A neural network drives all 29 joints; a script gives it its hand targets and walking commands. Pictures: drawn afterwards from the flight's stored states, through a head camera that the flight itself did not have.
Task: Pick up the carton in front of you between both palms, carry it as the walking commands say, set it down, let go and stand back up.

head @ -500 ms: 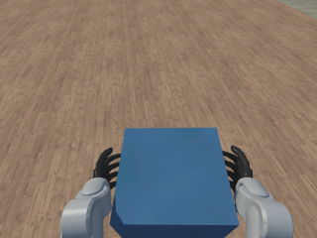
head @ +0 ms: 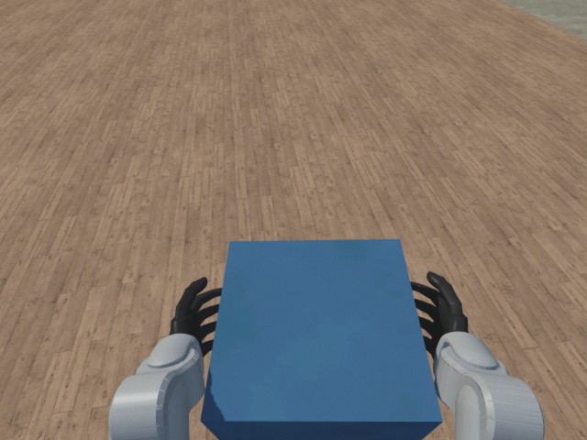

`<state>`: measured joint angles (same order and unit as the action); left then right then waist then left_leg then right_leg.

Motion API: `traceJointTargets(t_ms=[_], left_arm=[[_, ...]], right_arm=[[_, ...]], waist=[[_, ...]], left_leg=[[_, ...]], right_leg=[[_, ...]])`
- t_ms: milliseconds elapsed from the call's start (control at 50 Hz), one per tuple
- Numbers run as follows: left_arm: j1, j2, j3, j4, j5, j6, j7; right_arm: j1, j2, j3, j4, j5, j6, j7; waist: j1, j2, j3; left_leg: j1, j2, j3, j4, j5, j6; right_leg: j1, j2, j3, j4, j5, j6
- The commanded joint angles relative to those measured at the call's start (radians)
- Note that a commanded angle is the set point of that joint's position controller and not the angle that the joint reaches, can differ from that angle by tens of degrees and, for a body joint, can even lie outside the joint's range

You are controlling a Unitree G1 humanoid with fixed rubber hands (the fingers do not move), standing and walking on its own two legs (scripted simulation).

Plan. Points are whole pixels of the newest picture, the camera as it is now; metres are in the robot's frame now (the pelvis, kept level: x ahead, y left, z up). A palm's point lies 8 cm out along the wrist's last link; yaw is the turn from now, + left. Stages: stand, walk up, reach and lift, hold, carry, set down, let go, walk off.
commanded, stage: carry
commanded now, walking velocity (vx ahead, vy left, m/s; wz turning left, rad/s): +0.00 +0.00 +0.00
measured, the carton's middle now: (315, 358) +0.23 +0.00 +0.02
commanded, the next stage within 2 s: none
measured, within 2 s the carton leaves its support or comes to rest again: neither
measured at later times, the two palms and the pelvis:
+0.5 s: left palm (199, 338) +0.24 +0.15 +0.04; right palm (433, 334) +0.25 -0.15 +0.06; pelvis -0.02 +0.00 +0.00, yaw +0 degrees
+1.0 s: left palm (194, 351) +0.23 +0.16 +0.03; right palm (428, 346) +0.24 -0.14 +0.05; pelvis -0.05 +0.01 +0.00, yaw +0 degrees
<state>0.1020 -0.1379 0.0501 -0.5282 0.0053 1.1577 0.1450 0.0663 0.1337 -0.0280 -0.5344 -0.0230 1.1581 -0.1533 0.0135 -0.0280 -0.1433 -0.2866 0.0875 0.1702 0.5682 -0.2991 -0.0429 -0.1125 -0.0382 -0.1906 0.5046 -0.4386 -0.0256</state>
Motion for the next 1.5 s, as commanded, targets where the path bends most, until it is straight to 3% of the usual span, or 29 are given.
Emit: traceJointTargets(t_ms=[0, 40, 60, 80, 120, 140, 160, 180, 200, 240, 260, 320, 360, 400, 440, 500, 540, 600, 620, 680, 760, 840, 900, 960, 1060, 1140, 1220, 1360, 1480], left_arm=[[-0.373, -0.65, -0.58, -0.116, -0.181, -0.03, -0.041], [-0.356, -0.643, -0.563, -0.056, -0.163, -0.029, -0.044], [-0.355, -0.607, -0.566, -0.046, -0.153, -0.035, -0.055], [-0.413, -0.612, -0.573, -0.081, -0.16, -0.047, -0.067], [-0.443, -0.602, -0.564, 0.021, -0.147, -0.053, -0.08], [-0.436, -0.615, -0.571, 0.012, -0.142, -0.066, -0.095], [-0.495, -0.616, -0.584, 0.009, -0.157, -0.074, -0.107], [-0.489, -0.655, -0.595, 0.058, -0.158, -0.08, -0.12], [-0.475, -0.617, -0.539, 0.097, -0.126, -0.081, -0.125], [-0.43, -0.562, -0.496, 0.187, -0.099, -0.095, -0.128], [-0.423, -0.566, -0.479, 0.208, -0.091, -0.11, -0.137], [-0.494, -0.636, -0.489, 0.219, -0.079, -0.156, -0.162], [-0.541, -0.697, -0.505, 0.245, -0.083, -0.189, -0.196], [-0.586, -0.712, -0.523, 0.249, -0.089, -0.233, -0.219], [-0.651, -0.723, -0.545, 0.231, -0.092, -0.278, -0.233], [-0.611, -0.686, -0.492, 0.385, -0.054, -0.322, -0.248], [-0.62, -0.68, -0.452, 0.433, -0.028, -0.37, -0.254], [-0.716, -0.693, -0.445, 0.473, -0.019, -0.433, -0.273], [-0.69, -0.695, -0.438, 0.505, -0.006, -0.451, -0.271], [-0.739, -0.735, -0.41, 0.598, 0.0, -0.496, -0.299], [-0.73, -0.8, -0.413, 0.658, 0.012, -0.518, -0.318], [-0.772, -0.868, -0.477, 0.584, -0.036, -0.501, -0.327], [-0.742, -0.899, -0.492, 0.581, -0.048, -0.467, -0.332], [-0.717, -0.868, -0.471, 0.572, -0.022, -0.453, -0.328], [-0.807, -0.868, -0.458, 0.594, -0.018, -0.457, -0.335], [-0.802, -0.901, -0.467, 0.599, -0.042, -0.46, -0.338], [-0.776, -0.878, -0.438, 0.6, -0.011, -0.455, -0.338], [-0.8, -0.909, -0.455, 0.614, -0.032, -0.451, -0.345], [-0.801, -0.896, -0.445, 0.618, -0.024, -0.453, -0.349]], right_arm=[[-0.326, 0.664, 0.545, -0.077, 0.168, -0.025, 0.043], [-0.299, 0.624, 0.545, -0.05, 0.161, -0.029, 0.053], [-0.328, 0.628, 0.553, -0.027, 0.15, -0.029, 0.062], [-0.362, 0.638, 0.555, -0.026, 0.15, -0.035, 0.073], [-0.366, 0.601, 0.543, 0.038, 0.139, -0.05, 0.099], [-0.375, 0.612, 0.541, 0.071, 0.134, -0.056, 0.109], [-0.391, 0.609, 0.535, 0.073, 0.13, -0.068, 0.116], [-0.454, 0.64, 0.558, 0.063, 0.151, -0.079, 0.129], [-0.441, 0.625, 0.537, 0.099, 0.13, -0.085, 0.137], [-0.389, 0.594, 0.499, 0.169, 0.102, -0.097, 0.144], [-0.415, 0.602, 0.503, 0.187, 0.089, -0.104, 0.151], [-0.487, 0.644, 0.526, 0.2, 0.122, -0.141, 0.185], [-0.558, 0.692, 0.559, 0.202, 0.11, -0.18, 0.206], [-0.55, 0.73, 0.534, 0.256, 0.095, -0.225, 0.231], [-0.571, 0.736, 0.517, 0.289, 0.095, -0.266, 0.245], [-0.495, 0.674, 0.416, 0.42, 0.006, -0.319, 0.25], [-0.536, 0.684, 0.406, 0.459, 0.013, -0.366, 0.266], [-0.597, 0.697, 0.385, 0.537, -0.007, -0.43, 0.284], [-0.629, 0.678, 0.375, 0.561, 0.001, -0.452, 0.292], [-0.675, 0.728, 0.387, 0.613, -0.001, -0.502, 0.32], [-0.73, 0.783, 0.421, 0.652, 0.02, -0.527, 0.345], [-0.704, 0.851, 0.444, 0.645, 0.028, -0.503, 0.353], [-0.713, 0.86, 0.462, 0.593, 0.052, -0.474, 0.352], [-0.676, 0.847, 0.426, 0.621, 0.031, -0.467, 0.357], [-0.686, 0.856, 0.374, 0.671, -0.013, -0.46, 0.356], [-0.717, 0.878, 0.406, 0.631, 0.027, -0.468, 0.358], [-0.721, 0.878, 0.419, 0.646, 0.025, -0.457, 0.36], [-0.718, 0.886, 0.394, 0.662, 0.028, -0.463, 0.366], [-0.716, 0.896, 0.406, 0.653, 0.012, -0.462, 0.366]], waist=[[-0.001, -0.03, -0.151], [-0.012, -0.04, -0.165], [-0.007, -0.068, -0.141], [-0.004, -0.047, -0.141], [-0.023, 0.116, -0.119], [-0.019, 0.144, -0.121], [-0.007, 0.136, -0.086], [-0.002, 0.113, -0.075], [-0.011, 0.069, -0.04], [-0.01, -0.086, -0.077], [0.011, -0.16, -0.072], [-0.003, -0.12, -0.073], [-0.001, -0.099, -0.142], [0.002, -0.007, -0.212], [-0.005, 0.092, -0.189], [-0.009, -0.006, -0.179], [-0.018, 0.01, -0.182], [-0.011, 0.006, -0.172], [-0.01, 0.071, -0.162], [-0.013, 0.013, -0.182], [-0.012, 0.019, -0.176], [-0.009, 0.019, -0.178], [-0.008, -0.004, -0.172], [-0.008, 0.042, -0.161], [-0.015, -0.01, -0.145], [-0.013, 0.066, -0.183], [-0.014, 0.012, -0.182], [-0.009, 0.069, -0.193], [-0.015, 0.025, -0.196]], left_leg=[[0.076, 0.021, 0.013, 0.061, 0.513, 0.02], [0.085, -0.028, 0.054, -0.043, 0.473, 0.013], [0.116, -0.019, 0.057, -0.086, 0.457, 0.01], [0.174, 0.003, 0.03, -0.076, 0.566, 0.024], [0.344, 0.047, 0.0, -0.078, 0.981, 0.044], [0.461, 0.097, -0.058, -0.064, 1.134, 0.09], [0.426, 0.117, -0.076, -0.042, 1.099, 0.105], [0.383, 0.094, -0.047, -0.004, 0.98, 0.085], [0.222, 0.083, -0.048, 0.02, 0.707, 0.068], [-0.106, 0.0, 0.023, 0.019, 0.113, 0.025], [-0.15, -0.026, 0.045, 0.045, -0.001, 0.02], [-0.025, -0.006, -0.003, -0.109, 0.119, 0.042], [0.174, 0.027, -0.012, -0.054, 0.61, 0.053], [0.275, 0.09, -0.056, 0.001, 0.832, 0.077], [0.234, 0.096, -0.047, 0.01, 0.765, 0.069], [0.143, 0.086, -0.046, -0.013, 0.515, 0.061], [0.139, 0.082, -0.042, -0.023, 0.433, 0.065], [0.145, 0.089, -0.054, -0.011, 0.518, 0.062], [0.143, 0.088, -0.051, -0.022, 0.46, 0.06], [0.113, 0.096, -0.072, -0.036, 0.413, 0.073], [0.096, 0.086, -0.08, -0.038, 0.428, 0.073], [0.088, 0.079, -0.06, -0.032, 0.4, 0.066], [0.079, 0.078, -0.061, -0.049, 0.319, 0.062], [0.08, 0.073, -0.06, -0.049, 0.344, 0.062], [0.068, 0.082, -0.081, -0.069, 0.346, 0.06], [0.084, 0.073, -0.065, -0.068, 0.381, 0.06], [0.087, 0.098, -0.094, -0.065, 0.324, 0.067], [0.09, 0.098, -0.093, -0.086, 0.371, 0.075], [0.103, 0.101, -0.105, -0.086, 0.334, 0.074]], right_leg=[[0.075, -0.146, 0.061, 0.008, 1.14, 0.033], [0.122, -0.117, 0.029, 0.088, 1.315, 0.025], [0.074, -0.126, 0.041, 0.076, 1.247, 0.038], [0.04, -0.104, 0.035, 0.055, 1.069, 0.042], [-0.134, -0.046, 0.001, 0.128, 0.719, 0.066], [-0.24, -0.01, 0.007, -0.008, 0.379, 0.086], [-0.216, -0.012, 0.017, -0.199, 0.21, 0.074], [-0.143, -0.018, 0.028, -0.333, 0.321, 0.06], [0.007, -0.063, 0.055, -0.311, 0.606, 0.059], [0.327, -0.175, 0.07, -0.087, 1.248, 0.02], [0.331, -0.209, 0.082, -0.061, 1.39, -0.001], [0.2, -0.206, 0.109, -0.044, 1.244, -0.026], [0.067, -0.118, 0.015, 0.027, 1.007, 0.013], [-0.017, -0.088, 0.033, 0.016, 0.721, 0.042], [-0.002, -0.101, 0.074, -0.041, 0.616, 0.026], [0.045, -0.115, 0.061, -0.044, 0.674, 0.016], [0.031, -0.13, 0.067, -0.039, 0.63, 0.004], [0.018, -0.126, 0.062, -0.033, 0.647, 0.003], [0.0, -0.132, 0.067, -0.042, 0.607, 0.011], [0.023, -0.121, 0.065, -0.045, 0.497, -0.001], [0.017, -0.118, 0.071, -0.049, 0.482, -0.009], [0.013, -0.143, 0.082, -0.04, 0.574, 0.007], [-0.009, -0.138, 0.086, -0.077, 0.466, 0.011], [-0.024, -0.144, 0.089, -0.061, 0.545, 0.009], [-0.039, -0.127, 0.085, -0.077, 0.448, 0.013], [-0.03, -0.116, 0.067, -0.046, 0.375, 0.006], [-0.046, -0.118, 0.091, -0.069, 0.315, 0.0], [-0.056, -0.137, 0.096, -0.051, 0.344, -0.011], [-0.069, -0.119, 0.102, -0.077, 0.283, -0.01]])
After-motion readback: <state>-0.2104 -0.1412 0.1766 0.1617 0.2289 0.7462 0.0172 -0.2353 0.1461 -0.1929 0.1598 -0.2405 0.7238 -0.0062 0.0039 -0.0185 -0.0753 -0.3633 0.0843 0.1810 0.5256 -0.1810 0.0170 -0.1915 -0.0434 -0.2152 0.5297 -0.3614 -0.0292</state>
